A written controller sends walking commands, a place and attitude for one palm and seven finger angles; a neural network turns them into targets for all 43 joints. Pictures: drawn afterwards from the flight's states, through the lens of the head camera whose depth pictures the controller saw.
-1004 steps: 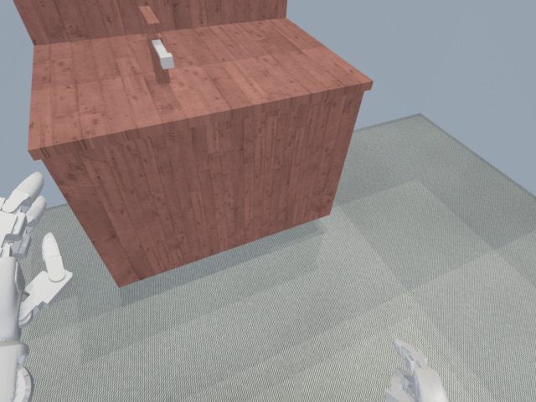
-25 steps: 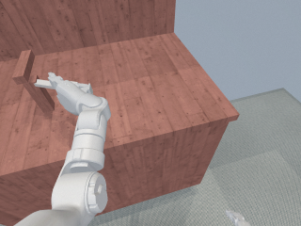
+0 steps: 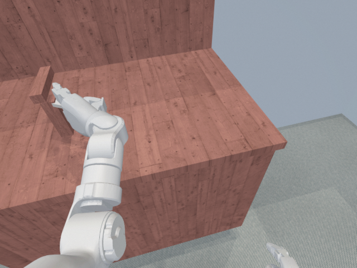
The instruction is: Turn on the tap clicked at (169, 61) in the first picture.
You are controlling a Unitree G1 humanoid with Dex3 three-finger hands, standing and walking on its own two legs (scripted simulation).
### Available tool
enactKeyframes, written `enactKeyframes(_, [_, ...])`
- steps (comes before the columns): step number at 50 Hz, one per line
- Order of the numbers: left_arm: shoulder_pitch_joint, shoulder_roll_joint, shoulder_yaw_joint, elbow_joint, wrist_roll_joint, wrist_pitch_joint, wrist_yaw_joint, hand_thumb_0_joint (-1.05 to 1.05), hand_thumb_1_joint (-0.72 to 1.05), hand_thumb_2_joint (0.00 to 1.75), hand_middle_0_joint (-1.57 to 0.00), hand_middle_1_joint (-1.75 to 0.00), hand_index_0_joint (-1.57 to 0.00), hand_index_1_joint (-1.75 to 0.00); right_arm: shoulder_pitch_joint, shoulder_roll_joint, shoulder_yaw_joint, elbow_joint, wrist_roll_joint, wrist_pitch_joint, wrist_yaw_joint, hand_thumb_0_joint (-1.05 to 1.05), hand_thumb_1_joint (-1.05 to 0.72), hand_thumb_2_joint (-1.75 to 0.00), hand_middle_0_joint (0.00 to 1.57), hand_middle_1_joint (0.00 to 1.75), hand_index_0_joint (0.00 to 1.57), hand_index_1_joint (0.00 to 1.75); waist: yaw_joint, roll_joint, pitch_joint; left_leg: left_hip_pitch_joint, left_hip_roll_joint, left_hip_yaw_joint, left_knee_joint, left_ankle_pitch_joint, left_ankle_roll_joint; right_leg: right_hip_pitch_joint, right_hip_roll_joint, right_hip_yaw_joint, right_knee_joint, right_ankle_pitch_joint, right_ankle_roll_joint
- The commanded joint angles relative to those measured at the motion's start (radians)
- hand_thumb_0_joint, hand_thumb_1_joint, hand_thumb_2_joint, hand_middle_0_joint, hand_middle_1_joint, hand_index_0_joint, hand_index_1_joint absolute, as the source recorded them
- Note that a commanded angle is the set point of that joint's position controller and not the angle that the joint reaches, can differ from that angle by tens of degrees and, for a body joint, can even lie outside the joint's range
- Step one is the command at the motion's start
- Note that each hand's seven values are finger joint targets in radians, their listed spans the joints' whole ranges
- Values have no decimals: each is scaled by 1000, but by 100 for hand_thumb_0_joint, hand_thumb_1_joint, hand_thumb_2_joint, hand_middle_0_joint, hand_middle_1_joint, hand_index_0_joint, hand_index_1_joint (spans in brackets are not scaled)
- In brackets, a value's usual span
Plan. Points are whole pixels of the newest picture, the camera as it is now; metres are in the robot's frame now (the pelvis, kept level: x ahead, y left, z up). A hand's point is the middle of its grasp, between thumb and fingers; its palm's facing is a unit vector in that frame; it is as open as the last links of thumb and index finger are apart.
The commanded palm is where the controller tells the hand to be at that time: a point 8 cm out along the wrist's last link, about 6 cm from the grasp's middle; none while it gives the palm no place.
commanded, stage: lift the hand up off the lever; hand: left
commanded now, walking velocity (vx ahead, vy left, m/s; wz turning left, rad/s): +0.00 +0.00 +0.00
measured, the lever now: (94, 110) +0.45 +0.25 +0.13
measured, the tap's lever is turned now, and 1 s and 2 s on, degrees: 58 58 58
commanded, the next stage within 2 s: draw the hand back beside the body in 0.74 s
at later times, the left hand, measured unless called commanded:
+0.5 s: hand (103, 91) +0.43 +0.19 +0.20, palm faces +0.79 -0.61 -0.07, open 7.8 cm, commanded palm +0.37 +0.21 +0.20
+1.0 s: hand (110, 95) +0.40 +0.17 +0.21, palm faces +0.51 -0.86 -0.09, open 7.8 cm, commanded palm +0.34 +0.22 +0.20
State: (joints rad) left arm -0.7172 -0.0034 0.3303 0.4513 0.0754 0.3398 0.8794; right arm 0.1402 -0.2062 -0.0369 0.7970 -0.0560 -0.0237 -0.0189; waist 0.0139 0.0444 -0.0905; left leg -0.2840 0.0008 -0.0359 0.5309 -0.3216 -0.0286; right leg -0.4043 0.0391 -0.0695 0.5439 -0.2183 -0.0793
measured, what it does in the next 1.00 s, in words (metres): stands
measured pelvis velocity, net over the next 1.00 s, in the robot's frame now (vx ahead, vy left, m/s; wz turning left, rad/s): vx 0.01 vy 0.00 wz -0.01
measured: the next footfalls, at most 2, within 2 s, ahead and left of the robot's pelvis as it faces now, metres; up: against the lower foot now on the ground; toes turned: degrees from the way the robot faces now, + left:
none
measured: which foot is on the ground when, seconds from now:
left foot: down 0.00-1.00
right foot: down 0.00-1.00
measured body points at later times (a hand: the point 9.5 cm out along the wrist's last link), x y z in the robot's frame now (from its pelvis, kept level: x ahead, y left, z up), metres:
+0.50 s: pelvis +0.00 +0.01 +0.00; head +0.01 -0.01 +0.45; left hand +0.39 +0.22 +0.21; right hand +0.17 -0.21 -0.12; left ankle -0.03 +0.14 -0.73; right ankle +0.04 -0.06 -0.73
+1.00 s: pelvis +0.01 +0.00 +0.01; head -0.01 -0.02 +0.46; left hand +0.37 +0.21 +0.22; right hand +0.19 -0.22 -0.10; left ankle -0.03 +0.14 -0.73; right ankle +0.04 -0.06 -0.73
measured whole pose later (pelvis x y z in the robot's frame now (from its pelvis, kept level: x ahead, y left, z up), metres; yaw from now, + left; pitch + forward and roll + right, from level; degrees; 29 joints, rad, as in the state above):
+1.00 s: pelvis +0.01 +0.00 +0.01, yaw -1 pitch -1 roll +1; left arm -0.54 0.08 0.15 0.17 0.01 0.41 0.47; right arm 0.10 -0.20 0.00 0.73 0.00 0.07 -0.08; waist 0.04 0.05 -0.04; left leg -0.10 0.00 -0.03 0.41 -0.29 -0.02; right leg -0.23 0.04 -0.06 0.44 -0.19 -0.07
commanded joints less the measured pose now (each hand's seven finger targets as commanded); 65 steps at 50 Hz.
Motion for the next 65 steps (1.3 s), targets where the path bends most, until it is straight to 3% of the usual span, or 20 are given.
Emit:
enactKeyframes(1, [-482, 180, -56, -146, 18, -32, -17, 0, 90, 90, -15, -15, -15, -15, -121, -110, -18, -118, 19, -43, -18, 0, -90, -90, 20, 30, 20, 30, -5, -124, -270, -52, -24, 63, -69, 204, 27, 297, -58, 56, -117, 104, 65])
enactKeyframes(6, [-475, 133, -82, -80, -21, 11, -35, 0, 90, 90, -15, -15, -15, -15, -142, -105, -10, -117, 40, -44, -26, 0, -90, -90, 20, 30, 20, 30, -1, -121, -206, -39, -35, 59, -107, 134, 31, 270, -62, 66, -178, -29, 65])
enactKeyframes(9, [-506, 130, -93, -145, -20, 9, -24, 0, 90, 90, -15, -15, -15, -15, -147, -98, -8, -126, 38, -45, -21, 0, -90, -90, 20, 30, 20, 30, 6, -107, -251, -20, -30, 59, -107, 181, 27, 294, -64, 63, -165, 33, 63])
enactKeyframes(11, [-509, 196, -36, -157, -11, 3, -12, 0, 90, 90, -15, -15, -15, -15, -155, -100, -11, -122, 37, -38, -21, 0, -90, -90, 20, 30, 20, 30, 23, -91, -272, -19, -28, 54, -110, 189, 24, 305, -60, 59, -158, 37, 60])
enactKeyframes(18, [-647, 143, -113, -235, 36, -29, 14, 0, 90, 90, -15, -15, -15, -15, -154, -92, -14, -114, 14, -49, -9, 0, -90, -90, 20, 30, 20, 30, 6, -54, -339, 28, -15, 54, -87, 266, 8, 294, -48, 38, -112, 111, 47])
enactKeyframes(23, [-554, 118, -116, -233, 12, 3, 2, 0, 90, 90, -15, -15, -15, -15, -147, -96, -18, -124, 13, -34, -4, 0, -90, -90, 20, 30, 20, 30, 17, -54, -368, 44, -17, 62, -83, 371, -8, 345, -46, 27, -88, 240, 44])
enactKeyframes(27, [-458, 95, -107, -171, -22, 53, -16, 0, 90, 90, -15, -15, -15, -15, -152, -102, -13, -127, 27, -18, -4, 0, -90, -90, 20, 30, 20, 30, 23, -145, -291, 28, -14, 58, -113, 358, -2, 353, -46, 18, -113, 227, 48])
enactKeyframes(33, [-474, 136, -74, -255, -20, 57, -7, 0, 90, 90, -15, -15, -15, -15, -178, -94, -7, -133, 31, -9, -2, 0, -90, -90, 20, 30, 20, 30, 42, -116, -301, 44, -13, 69, -114, 368, 3, 372, -53, 33, -125, 248, 51])
enactKeyframes(37, [-498, 97, -129, -324, 13, 44, 0, 0, 90, 90, -15, -15, -15, -15, -191, -84, -9, -132, 23, -14, 8, 0, -90, -90, 20, 30, 20, 30, 42, -52, -319, 66, -7, 64, -98, 409, -14, 363, -48, 23, -102, 269, 38])
enactKeyframes(42, [-489, 88, -146, -354, 3, 33, -9, 0, 90, 90, -15, -15, -15, -15, -194, -86, -12, -132, 23, -20, 5, 0, -90, -90, 20, 30, 20, 30, 33, -91, -334, 72, -11, 59, -91, 396, -7, 376, -51, 27, -101, 276, 47])
enactKeyframes(43, [-383, 85, -304, -435, 31, 26, -187, 0, 90, 90, -15, -15, -15, -15, -135, -123, -13, -140, 27, 22, -15, 0, -90, -90, 20, 30, 20, 30, -30, -158, -310, 118, -12, 60, -95, 401, 29, 406, -47, 47, -79, 365, 51])
enactKeyframes(44, [-343, 180, -207, -456, 13, 19, -265, 0, 90, 90, -15, -16, -15, -16, -119, -117, -18, -164, 40, 31, -36, 0, -90, -90, 20, 30, 20, 30, -9, -155, -332, 131, -16, 67, -107, 403, 46, 444, -46, 56, -92, 407, 54])
enactKeyframes(46, [-261, 223, -194, -502, -11, 11, -367, 0, 90, 90, -15, -16, -15, -16, -136, -104, -4, -190, 55, 48, -66, 0, -90, -90, 20, 30, 20, 30, 14, -109, -314, 146, -21, 64, -133, 386, 55, 482, -46, 64, -109, 410, 57])
enactKeyframes(49, [-65, 283, -156, -482, -88, 19, -558, 0, 90, 90, -16, -17, -16, -17, -144, -97, 30, -220, 83, 65, -94, 0, -90, -90, 20, 30, 20, 30, 32, -152, -194, 126, -15, 63, -172, 325, 65, 504, -50, 86, -161, 404, 70])
enactKeyframes(52, [45, 310, -67, -592, -176, 64, -589, 0, 90, 90, -16, -18, -16, -18, -218, -80, 50, -268, 107, 54, -103, 0, -90, -90, 20, 30, 20, 30, 83, -88, -157, 130, -18, 64, -198, 305, 57, 513, -50, 89, -201, 315, 65])
enactKeyframes(53, [202, 517, -30, -571, -170, -72, -638, 0, 90, 90, -16, -18, -16, -18, -164, -98, 40, -271, 75, 44, -64, 0, -90, -90, 20, 30, 20, 30, 40, -82, -87, 120, -2, 62, -206, 279, 58, 503, -83, 107, -192, 400, 92])
enactKeyframes(55, [287, 494, -41, -599, -183, -187, -690, 0, 90, 90, -16, -19, -16, -19, -190, -85, 43, -293, 82, 31, -45, 0, -90, -90, 20, 30, 20, 30, 58, -118, -82, 81, -10, 63, -212, 265, 62, 525, -77, 116, -187, 372, 87])
enactKeyframes(56, [261, 522, -29, -680, -180, -240, -702, 0, 90, 90, -16, -19, -16, -19, -194, -84, 36, -297, 84, 20, -41, 0, -90, -90, 20, 30, 20, 30, 60, -24, -114, 120, -12, 68, -214, 270, 61, 518, -72, 112, -196, 330, 76])
enactKeyframes(61, [127, 476, -153, -836, -157, -418, -728, 0, 90, 90, -17, -21, -17, -21, -174, -91, 23, -306, 80, -67, -38, 0, -90, -90, 20, 30, 20, 30, 1, 59, -63, 238, -16, 73, -217, 204, 65, 372, -51, 107, -300, 97, 59])
enactKeyframes(65, [161, 441, -196, -690, -144, -466, -720, 0, 90, 90, -17, -22, -17, -22, -150, -104, 20, -273, 78, -97, -46, 0, -90, -90, 20, 30, 20, 30, -16, -65, -1, 222, -29, 60, -244, 76, 72, 335, -47, 102, -353, -86, 65])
